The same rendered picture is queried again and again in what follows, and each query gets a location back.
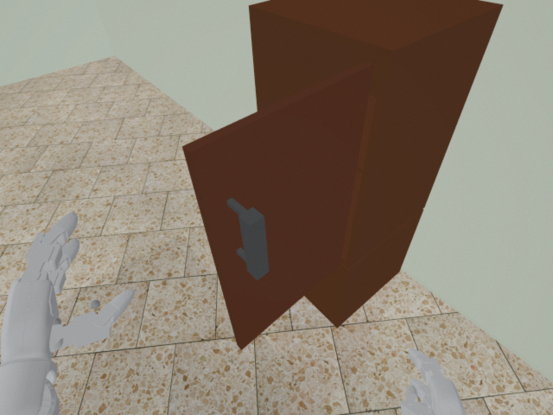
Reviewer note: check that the cupboard door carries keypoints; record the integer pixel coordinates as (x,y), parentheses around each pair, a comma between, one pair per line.
(295,162)

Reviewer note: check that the handle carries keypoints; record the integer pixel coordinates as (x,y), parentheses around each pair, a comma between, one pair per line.
(252,226)

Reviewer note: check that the robot left hand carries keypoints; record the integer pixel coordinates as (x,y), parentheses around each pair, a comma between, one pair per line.
(31,307)

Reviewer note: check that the robot left forearm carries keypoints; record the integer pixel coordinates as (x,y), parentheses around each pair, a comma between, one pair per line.
(26,387)

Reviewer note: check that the robot right hand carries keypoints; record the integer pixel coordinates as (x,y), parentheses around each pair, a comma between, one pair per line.
(439,398)

